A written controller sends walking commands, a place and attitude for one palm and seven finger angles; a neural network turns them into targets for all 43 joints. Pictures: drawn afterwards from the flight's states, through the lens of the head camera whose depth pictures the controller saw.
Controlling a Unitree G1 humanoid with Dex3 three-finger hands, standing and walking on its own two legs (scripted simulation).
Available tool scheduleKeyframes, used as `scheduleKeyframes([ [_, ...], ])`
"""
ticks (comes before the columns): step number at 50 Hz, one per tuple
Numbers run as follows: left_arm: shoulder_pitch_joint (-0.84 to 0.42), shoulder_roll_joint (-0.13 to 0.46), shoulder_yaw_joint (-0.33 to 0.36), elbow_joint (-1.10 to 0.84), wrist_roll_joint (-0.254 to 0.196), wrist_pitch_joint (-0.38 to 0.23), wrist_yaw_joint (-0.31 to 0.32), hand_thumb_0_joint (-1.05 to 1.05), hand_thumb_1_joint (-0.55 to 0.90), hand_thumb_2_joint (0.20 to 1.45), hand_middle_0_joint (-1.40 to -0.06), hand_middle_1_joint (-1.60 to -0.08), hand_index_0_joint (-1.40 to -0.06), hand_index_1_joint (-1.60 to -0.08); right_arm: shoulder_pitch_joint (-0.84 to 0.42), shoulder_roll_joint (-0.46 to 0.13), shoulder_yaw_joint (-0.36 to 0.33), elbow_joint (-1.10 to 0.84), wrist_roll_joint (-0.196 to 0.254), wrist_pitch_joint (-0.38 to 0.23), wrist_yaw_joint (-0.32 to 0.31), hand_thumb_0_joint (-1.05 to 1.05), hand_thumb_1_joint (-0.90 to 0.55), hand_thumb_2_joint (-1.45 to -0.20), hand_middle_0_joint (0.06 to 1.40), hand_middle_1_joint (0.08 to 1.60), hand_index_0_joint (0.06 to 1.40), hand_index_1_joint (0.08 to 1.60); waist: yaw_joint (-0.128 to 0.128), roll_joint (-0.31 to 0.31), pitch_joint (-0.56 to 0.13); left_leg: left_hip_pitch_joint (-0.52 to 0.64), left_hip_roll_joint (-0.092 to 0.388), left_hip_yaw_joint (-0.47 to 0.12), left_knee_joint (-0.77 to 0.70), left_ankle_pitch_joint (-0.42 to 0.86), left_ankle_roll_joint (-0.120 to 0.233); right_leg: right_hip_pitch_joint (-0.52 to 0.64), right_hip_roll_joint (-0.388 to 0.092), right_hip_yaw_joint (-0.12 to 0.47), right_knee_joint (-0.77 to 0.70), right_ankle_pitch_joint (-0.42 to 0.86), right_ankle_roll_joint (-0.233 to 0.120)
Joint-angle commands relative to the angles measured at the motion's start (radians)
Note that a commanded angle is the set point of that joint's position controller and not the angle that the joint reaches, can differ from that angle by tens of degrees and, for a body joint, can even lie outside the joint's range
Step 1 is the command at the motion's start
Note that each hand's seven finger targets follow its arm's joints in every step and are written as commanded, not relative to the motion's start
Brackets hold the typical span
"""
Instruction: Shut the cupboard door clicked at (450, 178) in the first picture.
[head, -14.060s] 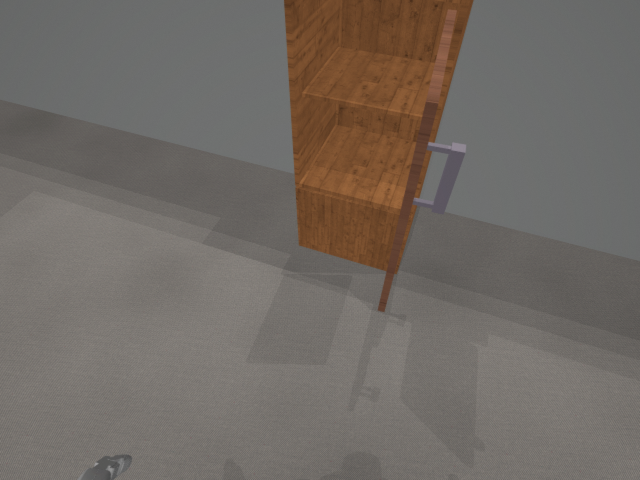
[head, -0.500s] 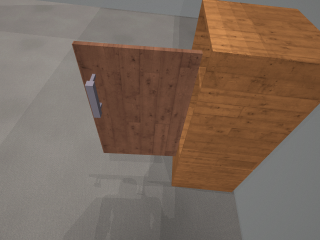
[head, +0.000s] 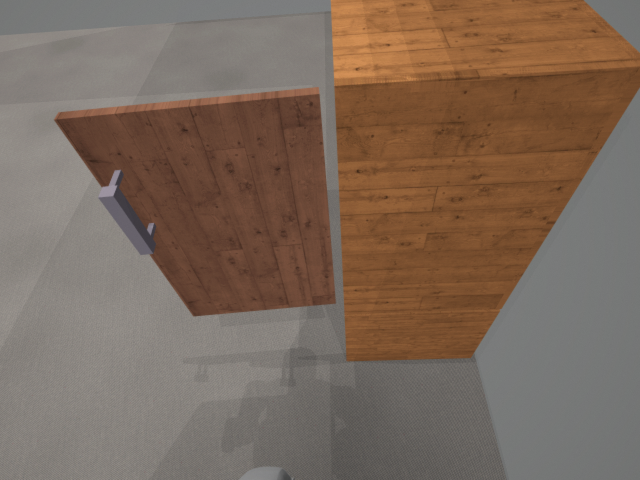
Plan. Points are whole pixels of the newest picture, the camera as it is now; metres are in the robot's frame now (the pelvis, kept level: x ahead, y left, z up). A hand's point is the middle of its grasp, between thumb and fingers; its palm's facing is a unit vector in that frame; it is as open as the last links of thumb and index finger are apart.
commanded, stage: come to a stop and stand still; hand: left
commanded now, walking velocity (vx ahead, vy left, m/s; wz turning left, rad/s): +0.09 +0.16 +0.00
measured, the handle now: (133, 213) +0.50 +0.35 +0.01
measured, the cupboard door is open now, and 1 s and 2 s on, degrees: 94 94 94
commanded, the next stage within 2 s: look again from close up in 0.50 s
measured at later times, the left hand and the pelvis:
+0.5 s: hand out of the picture -0.05 +0.20 -0.17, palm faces +0.09 -0.98 -0.18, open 7.4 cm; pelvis -0.03 +0.02 +0.01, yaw +1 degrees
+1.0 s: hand out of the picture +0.02 +0.19 -0.17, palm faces +0.03 -0.97 -0.24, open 7.3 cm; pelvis +0.00 +0.01 +0.00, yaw +0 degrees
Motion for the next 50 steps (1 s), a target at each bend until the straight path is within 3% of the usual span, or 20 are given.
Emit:
scheduleKeyframes([
  [1, 0.062, 0.194, 0.048, -0.048, 0.002, -0.013, 0.014, 0.0, 0.9, 0.9, -0.2, -0.3, -0.2, -0.3, 0.045, -0.063, -0.011, -0.052, -0.012, -0.008, 0.014, 0.0, -0.9, -0.9, 0.2, 0.3, 0.2, 0.3, 0.042, -0.182, -0.092, -0.077, 0.032, -0.056, 0.127, 0.068, -0.018, 0.095, -0.292, 0.236, -0.225, 0.36, -0.122],
  [9, 0.129, 0.201, 0.058, -0.025, 0.012, -0.015, 0.001, 0.0, 0.9, 0.9, -0.2, -0.3, -0.2, -0.3, 0.024, -0.036, 0.01, -0.073, -0.007, -0.039, 0.02, 0.0, -0.9, -0.9, 0.2, 0.3, 0.2, 0.3, 0.083, -0.22, -0.111, 0.036, 0.02, 0.004, -0.231, 0.032, -0.001, 0.128, -0.261, 0.292, -0.295, 0.085, -0.123],
  [12, 0.108, 0.19, 0.051, -0.011, 0.009, -0.011, -0.003, 0.0, 0.9, 0.9, -0.2, -0.3, -0.2, -0.3, 0.082, -0.02, 0.018, -0.047, -0.007, -0.048, 0.016, 0.0, -0.9, -0.9, 0.2, 0.3, 0.2, 0.3, 0.056, -0.217, -0.109, 0.16, 0.004, 0.031, -0.389, 0.091, 0.009, 0.055, -0.211, 0.26, -0.313, -0.061, -0.088],
  [14, 0.063, 0.17, 0.045, -0.006, -0.001, -0.007, -0.003, 0.0, 0.9, 0.9, -0.2, -0.3, -0.2, -0.3, 0.183, -0.015, 0.027, -0.009, -0.007, -0.06, 0.01, 0.0, -0.9, -0.9, 0.2, 0.3, 0.2, 0.3, 0.003, -0.204, -0.106, 0.324, 0.004, 0.036, -0.569, 0.196, 0.023, -0.066, -0.17, 0.224, -0.298, -0.193, -0.034],
  [15, 0.061, 0.139, 0.037, -0.005, -0.006, -0.005, -0.005, 0.0, 0.9, 0.9, -0.2, -0.3, -0.2, -0.3, 0.214, -0.032, 0.028, 0.007, -0.008, -0.069, 0.006, 0.0, -0.9, -0.9, 0.2, 0.3, 0.2, 0.3, -0.007, -0.12, -0.098, 0.377, 0.04, -0.011, -0.626, 0.182, 0.036, -0.135, -0.122, 0.19, -0.249, -0.229, -0.002],
  [17, 0.081, 0.062, 0.02, -0.012, -0.011, -0.003, -0.019, 0.0, 0.9, 0.9, -0.2, -0.3, -0.2, -0.3, 0.208, -0.115, 0.018, -0.01, -0.018, -0.074, -0.007, 0.0, -0.9, -0.9, 0.2, 0.3, 0.2, 0.3, -0.002, 0.104, -0.029, 0.207, 0.254, -0.271, -0.804, -0.114, 0.123, -0.136, -0.003, 0.037, -0.035, -0.127, 0.055],
  [18, 0.059, 0.06, 0.018, -0.01, 0.0, 0.002, -0.023, 0.0, 0.9, 0.9, -0.2, -0.3, -0.2, -0.3, 0.142, -0.129, 0.017, -0.022, -0.018, -0.073, -0.007, 0.0, -0.9, -0.9, 0.2, 0.3, 0.2, 0.3, 0.007, 0.191, 0.028, 0.091, 0.292, -0.35, -0.885, -0.245, 0.151, -0.117, 0.013, 0.005, 0.055, -0.118, 0.068],
  [19, 0.06, 0.062, 0.018, 0.006, 0.008, 0.008, -0.024, 0.0, 0.9, 0.9, -0.2, -0.3, -0.2, -0.3, 0.102, -0.113, 0.023, -0.03, -0.017, -0.075, -0.011, 0.0, -0.9, -0.9, 0.2, 0.3, 0.2, 0.3, 0.012, 0.222, 0.086, 0.043, 0.285, -0.337, -0.914, -0.225, 0.16, -0.119, 0.006, 0.022, 0.151, -0.118, 0.067],
  [23, 0.114, 0.046, 0.014, 0.039, 0.005, -0.002, -0.037, 0.0, 0.9, 0.9, -0.2, -0.3, -0.2, -0.3, 0.112, -0.085, 0.032, -0.014, -0.014, -0.089, -0.024, 0.0, -0.9, -0.9, 0.2, 0.3, 0.2, 0.3, 0.023, 0.107, 0.05, 0.214, 0.242, -0.207, -0.808, 0.169, 0.174, -0.203, -0.013, 0.042, 0.247, -0.114, 0.074],
  [25, 0.087, 0.033, 0.003, 0.034, -0.001, -0.01, -0.035, 0.0, 0.9, 0.9, -0.2, -0.3, -0.2, -0.3, 0.152, -0.084, 0.028, 0.007, -0.018, -0.09, -0.025, 0.0, -0.9, -0.9, 0.2, 0.3, 0.2, 0.3, -0.001, 0.107, 0.016, 0.275, 0.241, -0.182, -0.736, 0.396, 0.184, -0.165, -0.014, 0.025, 0.141, -0.145, 0.079],
  [28, 0.169, 0.025, -0.002, 0.075, -0.012, -0.024, -0.027, 0.0, 0.9, 0.9, -0.2, -0.3, -0.2, -0.3, 0.166, -0.072, 0.03, 0.035, -0.007, -0.091, -0.032, 0.0, -0.9, -0.9, 0.2, 0.3, 0.2, 0.3, 0.031, 0.065, -0.054, 0.288, 0.186, -0.113, -0.581, 0.649, 0.134, 0.031, 0.0, 0.009, -0.151, 0.079, 0.079],
  [29, 0.218, 0.055, 0.0, 0.102, -0.013, -0.033, -0.018, 0.0, 0.9, 0.9, -0.2, -0.3, -0.2, -0.3, 0.181, -0.045, 0.032, 0.043, 0.0, -0.096, -0.03, 0.0, -0.9, -0.9, 0.2, 0.3, 0.2, 0.3, 0.038, 0.009, -0.093, 0.232, 0.142, -0.079, -0.514, 0.619, 0.09, 0.16, -0.047, 0.072, -0.21, 0.255, 0.067],
  [30, 0.319, 0.112, 0.0, 0.158, 0.001, -0.05, 0.035, 0.0, 0.9, 0.9, -0.2, -0.3, -0.2, -0.3, 0.039, -0.054, 0.04, -0.027, 0.012, -0.118, -0.01, 0.0, -0.9, -0.9, 0.2, 0.3, 0.2, 0.3, 0.084, -0.06, -0.048, 0.133, 0.1, 0.007, -0.321, 0.435, 0.032, 0.127, -0.147, 0.179, -0.181, 0.698, 0.046],
  [31, 0.26, 0.147, -0.01, 0.111, -0.001, -0.063, 0.023, 0.0, 0.9, 0.9, -0.2, -0.3, -0.2, -0.3, 0.126, 0.014, 0.047, -0.055, 0.005, -0.094, -0.005, 0.0, -0.9, -0.9, 0.2, 0.3, 0.2, 0.3, 0.007, -0.149, -0.099, 0.103, 0.047, -0.015, -0.321, 0.032, 0.031, 0.1, -0.22, 0.245, -0.223, 0.346, -0.016],
  [32, 0.211, 0.135, -0.006, 0.092, 0.003, -0.073, 0.016, 0.0, 0.9, 0.9, -0.2, -0.3, -0.2, -0.3, 0.14, 0.023, 0.049, -0.035, -0.009, -0.077, 0.007, 0.0, -0.9, -0.9, 0.2, 0.3, 0.2, 0.3, 0.014, -0.233, -0.131, 0.111, 0.047, 0.006, -0.263, 0.02, 0.037, 0.078, -0.207, 0.271, -0.244, 0.217, -0.058],
  [35, 0.167, 0.1, -0.01, 0.064, 0.001, -0.078, 0.019, 0.0, 0.9, 0.9, -0.2, -0.3, -0.2, -0.3, 0.183, 0.037, 0.058, -0.022, -0.005, -0.085, 0.008, 0.0, -0.9, -0.9, 0.2, 0.3, 0.2, 0.3, -0.021, -0.12, -0.152, 0.153, 0.042, 0.006, -0.352, 0.088, 0.039, 0.093, -0.187, 0.229, -0.183, 0.384, -0.1],
  [38, 0.159, 0.063, -0.021, 0.067, -0.013, -0.064, 0.013, 0.0, 0.9, 0.9, -0.2, -0.3, -0.2, -0.3, 0.224, 0.004, 0.062, 0.011, -0.01, -0.103, 0.0, 0.0, -0.9, -0.9, 0.2, 0.3, 0.2, 0.3, -0.012, 0.013, -0.091, 0.198, 0.107, -0.061, -0.522, 0.4, 0.066, 0.053, -0.078, 0.134, -0.088, 0.274, -0.019],
  [40, 0.167, 0.066, -0.024, 0.074, -0.009, -0.053, 0.01, 0.0, 0.9, 0.9, -0.2, -0.3, -0.2, -0.3, 0.177, -0.006, 0.066, 0.005, -0.008, -0.103, -0.007, 0.0, -0.9, -0.9, 0.2, 0.3, 0.2, 0.3, 0.007, 0.04, -0.035, 0.152, 0.114, -0.07, -0.53, 0.429, 0.067, 0.065, -0.065, 0.126, -0.096, 0.226, -0.006],
  [46, 0.169, 0.084, -0.025, 0.077, -0.012, -0.052, 0.006, 0.0, 0.9, 0.9, -0.2, -0.3, -0.2, -0.3, 0.18, -0.028, 0.071, 0.023, -0.008, -0.101, -0.013, 0.0, -0.9, -0.9, 0.2, 0.3, 0.2, 0.3, 0.007, -0.066, -0.037, 0.18, 0.1, -0.061, -0.566, 0.389, 0.065, 0.096, -0.077, 0.134, -0.114, 0.275, -0.007],
  [50, 0.162, 0.098, -0.023, 0.07, -0.012, -0.051, 0.006, 0.0, 0.9, 0.9, -0.2, -0.3, -0.2, -0.3, 0.172, -0.036, 0.074, 0.032, -0.008, -0.1, -0.013, 0.0, -0.9, -0.9, 0.2, 0.3, 0.2, 0.3, 0.009, -0.064, -0.032, 0.184, 0.097, -0.055, -0.58, 0.384, 0.062, 0.106, -0.081, 0.135, -0.118, 0.295, -0.008],
])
